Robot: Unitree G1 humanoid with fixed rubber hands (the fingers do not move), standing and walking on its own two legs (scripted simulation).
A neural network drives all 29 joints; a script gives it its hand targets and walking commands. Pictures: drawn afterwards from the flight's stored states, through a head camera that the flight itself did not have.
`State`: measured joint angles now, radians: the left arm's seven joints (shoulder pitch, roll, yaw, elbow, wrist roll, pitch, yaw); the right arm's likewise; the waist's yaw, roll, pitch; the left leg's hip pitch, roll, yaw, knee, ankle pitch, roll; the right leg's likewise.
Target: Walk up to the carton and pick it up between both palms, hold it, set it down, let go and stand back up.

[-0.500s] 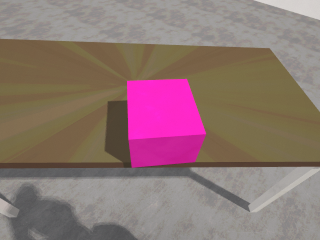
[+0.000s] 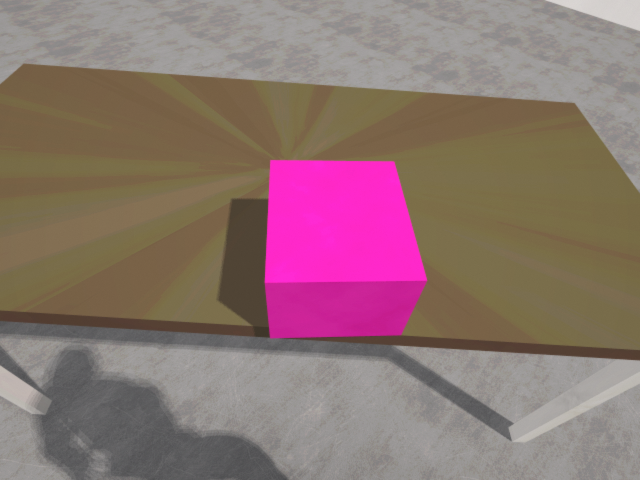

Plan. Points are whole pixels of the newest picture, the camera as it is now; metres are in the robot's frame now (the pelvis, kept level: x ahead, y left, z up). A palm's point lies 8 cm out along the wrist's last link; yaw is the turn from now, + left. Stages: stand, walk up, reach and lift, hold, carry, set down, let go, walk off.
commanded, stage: walk up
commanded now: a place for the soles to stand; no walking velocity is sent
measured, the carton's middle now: (334, 246) +0.45 -0.02 +0.00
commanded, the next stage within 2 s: reach and lift in 0.28 s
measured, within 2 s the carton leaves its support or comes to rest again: neither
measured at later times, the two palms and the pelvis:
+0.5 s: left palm out of the picture +0.13 +0.27 -0.14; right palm out of the picture +0.14 -0.24 -0.14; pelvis -0.05 +0.00 -0.04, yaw +1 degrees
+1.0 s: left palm out of the picture +0.13 +0.24 -0.08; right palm out of the picture +0.11 -0.21 -0.08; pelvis -0.06 +0.00 -0.01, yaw -3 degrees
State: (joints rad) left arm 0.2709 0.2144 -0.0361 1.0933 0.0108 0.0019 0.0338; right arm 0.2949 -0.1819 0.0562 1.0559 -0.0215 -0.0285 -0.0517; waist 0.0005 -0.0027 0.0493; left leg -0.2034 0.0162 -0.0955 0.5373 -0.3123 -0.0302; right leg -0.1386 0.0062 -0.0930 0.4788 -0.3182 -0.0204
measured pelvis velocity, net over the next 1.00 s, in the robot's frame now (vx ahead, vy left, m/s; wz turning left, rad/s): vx -0.06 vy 0.00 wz -0.05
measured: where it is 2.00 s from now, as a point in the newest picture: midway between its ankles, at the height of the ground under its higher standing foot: outside the picture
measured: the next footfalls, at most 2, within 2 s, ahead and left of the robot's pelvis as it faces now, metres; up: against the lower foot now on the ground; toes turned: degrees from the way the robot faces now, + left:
none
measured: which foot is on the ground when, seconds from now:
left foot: down 0.00-1.00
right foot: down 0.00-1.00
